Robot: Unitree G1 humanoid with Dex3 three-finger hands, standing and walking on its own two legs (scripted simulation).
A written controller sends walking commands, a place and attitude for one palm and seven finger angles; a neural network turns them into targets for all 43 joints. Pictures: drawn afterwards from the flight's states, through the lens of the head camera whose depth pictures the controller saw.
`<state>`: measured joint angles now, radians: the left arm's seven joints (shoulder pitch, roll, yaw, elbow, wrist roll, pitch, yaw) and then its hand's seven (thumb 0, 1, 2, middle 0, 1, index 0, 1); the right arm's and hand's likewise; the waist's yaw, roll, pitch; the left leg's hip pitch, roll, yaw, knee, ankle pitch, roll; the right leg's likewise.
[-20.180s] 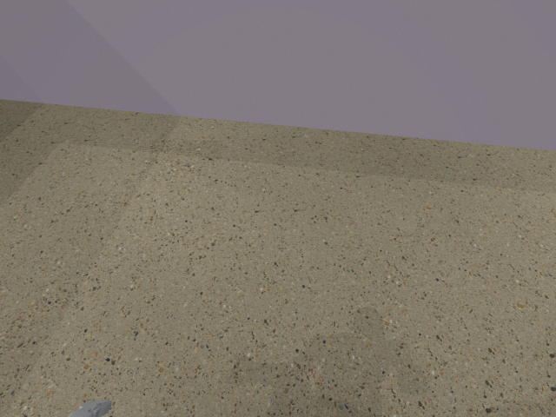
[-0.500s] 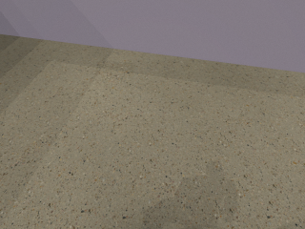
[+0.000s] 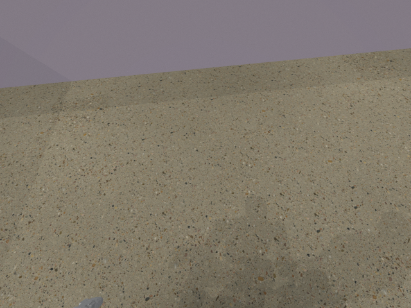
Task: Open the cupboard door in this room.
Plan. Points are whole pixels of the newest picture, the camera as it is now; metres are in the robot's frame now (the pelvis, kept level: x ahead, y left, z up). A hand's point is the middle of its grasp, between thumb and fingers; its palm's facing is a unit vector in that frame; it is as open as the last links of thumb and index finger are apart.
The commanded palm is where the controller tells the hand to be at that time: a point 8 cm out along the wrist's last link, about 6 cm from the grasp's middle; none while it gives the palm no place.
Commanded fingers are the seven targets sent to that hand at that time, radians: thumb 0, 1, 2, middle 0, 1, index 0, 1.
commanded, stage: turn or walk to find it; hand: left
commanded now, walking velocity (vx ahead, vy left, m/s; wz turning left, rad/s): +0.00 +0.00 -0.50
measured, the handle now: out of the picture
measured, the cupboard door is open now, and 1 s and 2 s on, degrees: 0 0 0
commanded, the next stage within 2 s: none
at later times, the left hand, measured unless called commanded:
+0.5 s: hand out of the picture +0.10 +0.21 -0.17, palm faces -0.18 -0.96 -0.20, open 7.4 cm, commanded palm none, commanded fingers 0.00 0.90 0.90 -0.20 -0.30 -0.20 -0.30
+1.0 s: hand (166, 297) +0.16 +0.11 -0.14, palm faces -0.50 -0.83 -0.27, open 7.4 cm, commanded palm none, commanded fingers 0.00 0.90 0.90 -0.20 -0.30 -0.20 -0.30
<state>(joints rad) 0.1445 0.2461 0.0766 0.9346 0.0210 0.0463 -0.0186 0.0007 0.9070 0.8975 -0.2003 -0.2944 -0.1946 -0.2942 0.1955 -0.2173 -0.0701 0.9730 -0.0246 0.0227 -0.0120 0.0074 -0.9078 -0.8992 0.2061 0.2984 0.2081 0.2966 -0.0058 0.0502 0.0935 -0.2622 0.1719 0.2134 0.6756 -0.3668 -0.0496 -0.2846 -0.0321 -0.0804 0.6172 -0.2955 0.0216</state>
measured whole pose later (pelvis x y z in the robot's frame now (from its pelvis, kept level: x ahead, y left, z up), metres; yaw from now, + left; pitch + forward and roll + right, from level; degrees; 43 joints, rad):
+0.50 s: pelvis -0.02 +0.02 +0.01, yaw -14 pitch +0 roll +0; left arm 0.19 0.25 0.07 0.94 0.01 0.07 -0.01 0.00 0.90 0.90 -0.21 -0.30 -0.20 -0.30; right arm 0.16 -0.21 -0.04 0.91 -0.01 0.01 -0.03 0.01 -0.91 -0.90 0.20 0.30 0.20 0.30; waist 0.02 -0.06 0.07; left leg -0.27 0.02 0.06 0.57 -0.30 0.00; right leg -0.38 0.07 0.12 0.64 -0.32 0.00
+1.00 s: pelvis -0.04 +0.00 +0.00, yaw -31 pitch +0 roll +0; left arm 0.10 0.20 0.05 0.91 0.01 0.03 -0.01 0.00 0.91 0.90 -0.20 -0.29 -0.20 -0.29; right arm 0.24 -0.25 -0.07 0.98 -0.02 0.06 -0.02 0.01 -0.91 -0.90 0.20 0.30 0.21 0.30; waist -0.03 0.06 0.11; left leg -0.40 0.13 0.11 0.98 -0.53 -0.06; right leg -0.29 0.00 -0.07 0.62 -0.33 -0.04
